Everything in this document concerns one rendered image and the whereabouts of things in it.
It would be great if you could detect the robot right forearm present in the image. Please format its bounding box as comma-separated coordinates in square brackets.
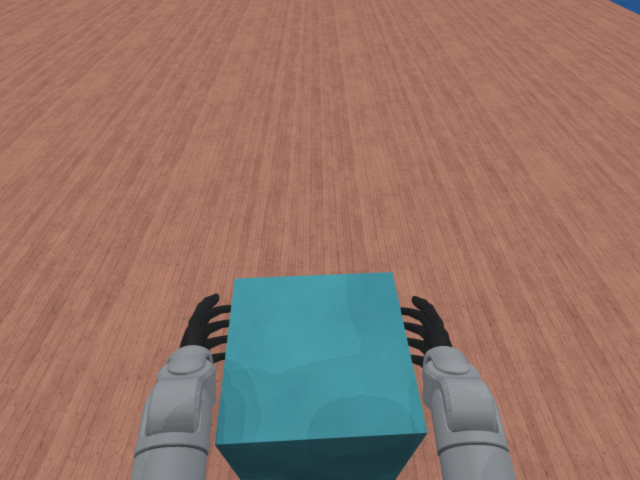
[422, 346, 516, 480]

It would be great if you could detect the carton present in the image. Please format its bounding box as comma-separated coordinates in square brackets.
[215, 272, 428, 480]

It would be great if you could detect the robot left hand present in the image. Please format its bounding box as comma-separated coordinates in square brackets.
[179, 294, 231, 364]

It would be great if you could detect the robot right hand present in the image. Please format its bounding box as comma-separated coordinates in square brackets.
[400, 296, 452, 368]

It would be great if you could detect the robot left forearm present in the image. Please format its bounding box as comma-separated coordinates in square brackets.
[130, 345, 216, 480]

